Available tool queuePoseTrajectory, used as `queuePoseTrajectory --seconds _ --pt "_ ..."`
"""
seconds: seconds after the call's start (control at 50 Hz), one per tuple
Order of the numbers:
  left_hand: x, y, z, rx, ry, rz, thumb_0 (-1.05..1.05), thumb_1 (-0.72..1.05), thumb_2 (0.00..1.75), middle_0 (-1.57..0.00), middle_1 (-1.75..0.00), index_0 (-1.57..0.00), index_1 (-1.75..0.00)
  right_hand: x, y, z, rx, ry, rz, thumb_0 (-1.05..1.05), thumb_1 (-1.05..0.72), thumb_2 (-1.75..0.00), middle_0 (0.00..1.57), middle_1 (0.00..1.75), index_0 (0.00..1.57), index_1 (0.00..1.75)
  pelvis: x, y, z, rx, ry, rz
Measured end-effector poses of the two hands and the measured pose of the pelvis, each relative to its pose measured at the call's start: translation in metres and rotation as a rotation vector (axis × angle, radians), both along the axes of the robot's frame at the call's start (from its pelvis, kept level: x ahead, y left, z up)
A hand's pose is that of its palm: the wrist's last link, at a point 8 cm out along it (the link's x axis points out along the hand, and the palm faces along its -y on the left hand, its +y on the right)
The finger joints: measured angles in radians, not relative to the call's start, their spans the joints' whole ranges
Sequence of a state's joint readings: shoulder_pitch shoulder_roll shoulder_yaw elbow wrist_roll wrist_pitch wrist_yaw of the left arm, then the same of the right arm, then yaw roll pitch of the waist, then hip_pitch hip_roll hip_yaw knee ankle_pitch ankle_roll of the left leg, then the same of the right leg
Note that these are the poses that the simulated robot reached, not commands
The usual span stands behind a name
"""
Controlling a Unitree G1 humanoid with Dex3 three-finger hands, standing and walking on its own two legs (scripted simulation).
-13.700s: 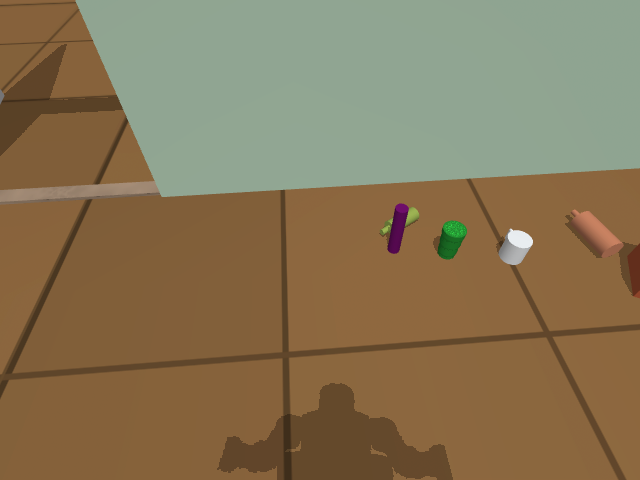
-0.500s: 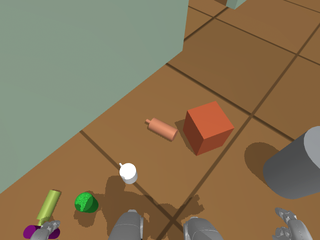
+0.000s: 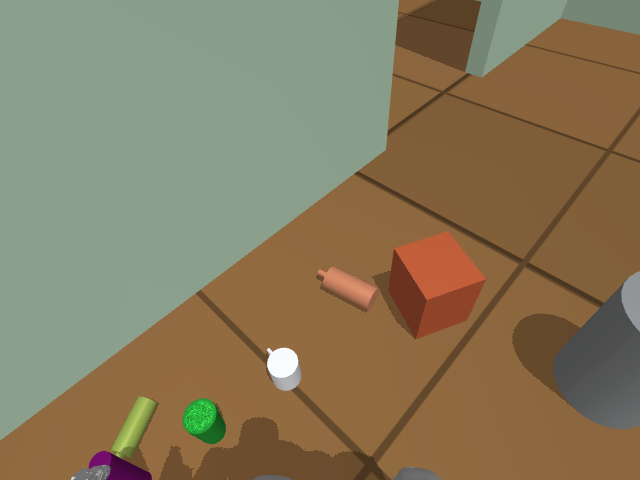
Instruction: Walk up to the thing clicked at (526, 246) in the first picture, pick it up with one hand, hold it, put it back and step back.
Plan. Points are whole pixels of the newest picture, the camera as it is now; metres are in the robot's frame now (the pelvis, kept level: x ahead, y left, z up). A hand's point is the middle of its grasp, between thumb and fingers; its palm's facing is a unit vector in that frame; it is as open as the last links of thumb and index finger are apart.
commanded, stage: walk up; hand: left
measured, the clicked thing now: (281, 365) +0.53 +0.22 -0.69
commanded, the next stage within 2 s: stand in 1.04 s
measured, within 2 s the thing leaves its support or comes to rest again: neither
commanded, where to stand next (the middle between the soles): +0.14 +0.00 m, yaw -1 degrees
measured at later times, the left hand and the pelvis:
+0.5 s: hand out of the picture +0.04 +0.26 -0.13, palm faces +0.01 -0.93 -0.37, open 7.4 cm; pelvis +0.02 +0.00 +0.02, yaw +2 degrees
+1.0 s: hand out of the picture +0.09 +0.26 -0.12, palm faces +0.00 -0.94 -0.33, open 7.4 cm; pelvis +0.02 +0.01 +0.03, yaw +0 degrees
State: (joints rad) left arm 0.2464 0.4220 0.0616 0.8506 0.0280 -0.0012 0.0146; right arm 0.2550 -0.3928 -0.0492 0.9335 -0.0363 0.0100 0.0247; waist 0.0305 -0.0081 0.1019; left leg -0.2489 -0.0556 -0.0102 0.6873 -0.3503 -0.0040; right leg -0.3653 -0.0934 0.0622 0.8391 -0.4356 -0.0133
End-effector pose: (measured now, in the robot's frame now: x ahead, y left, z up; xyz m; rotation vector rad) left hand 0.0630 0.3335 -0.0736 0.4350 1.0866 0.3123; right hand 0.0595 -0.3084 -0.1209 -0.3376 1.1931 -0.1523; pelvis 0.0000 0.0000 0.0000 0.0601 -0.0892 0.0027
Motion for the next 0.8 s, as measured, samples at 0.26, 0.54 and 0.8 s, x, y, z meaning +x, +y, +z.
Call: queuePoseTrajectory --seconds 0.26,0.54,0.8 --pt "-0.027 -0.033 -0.022 -0.099 0.105 0.010 0.01 0.90 0.89 -0.20 -0.30 -0.21 -0.30 0.001 -0.030 0.027 -0.062 -0.026 -0.009 0.01 -0.90 -0.90 0.21 0.30 0.21 0.30 0.002 -0.019 0.008 -0.078 0.016 0.004" --pt "-0.020 -0.023 -0.022 -0.127 0.128 0.047 0.01 0.90 0.89 -0.20 -0.30 -0.21 -0.30 0.038 -0.004 0.025 -0.053 -0.027 0.015 0.01 -0.91 -0.90 0.20 0.30 0.20 0.30 0.015 0.002 0.013 -0.048 0.027 0.024" --pt "0.024 -0.019 -0.017 -0.154 0.080 0.009 0.01 0.90 0.89 -0.20 -0.30 -0.21 -0.30 0.059 0.035 0.033 0.018 -0.062 0.021 0.01 -0.91 -0.90 0.21 0.30 0.20 0.30 0.016 0.008 0.024 -0.070 0.032 0.004"
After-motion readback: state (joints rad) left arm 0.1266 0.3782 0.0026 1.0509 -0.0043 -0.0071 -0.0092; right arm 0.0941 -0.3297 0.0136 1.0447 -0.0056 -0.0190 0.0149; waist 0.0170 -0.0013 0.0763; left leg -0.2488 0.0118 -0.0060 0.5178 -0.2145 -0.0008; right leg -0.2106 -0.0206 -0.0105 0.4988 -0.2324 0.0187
